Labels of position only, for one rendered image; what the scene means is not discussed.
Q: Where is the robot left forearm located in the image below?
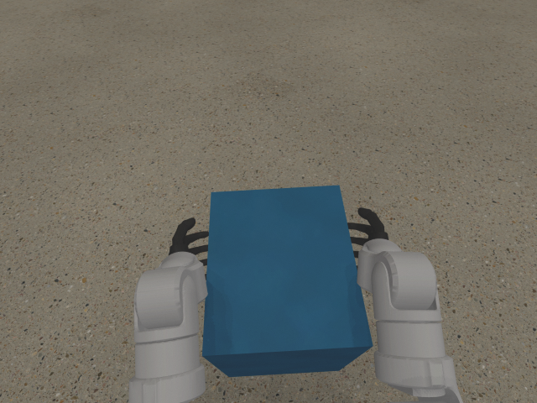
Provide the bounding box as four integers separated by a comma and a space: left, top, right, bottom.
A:
128, 252, 208, 403

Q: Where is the robot right forearm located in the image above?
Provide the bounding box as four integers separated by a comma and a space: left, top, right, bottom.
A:
357, 238, 463, 403

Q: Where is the left robot hand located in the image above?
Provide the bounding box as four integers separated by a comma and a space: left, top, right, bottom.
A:
169, 217, 209, 277

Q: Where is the carton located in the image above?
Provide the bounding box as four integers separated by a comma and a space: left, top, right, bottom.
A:
202, 186, 373, 377

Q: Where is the right robot hand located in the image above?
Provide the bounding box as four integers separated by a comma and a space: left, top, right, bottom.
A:
347, 207, 388, 258

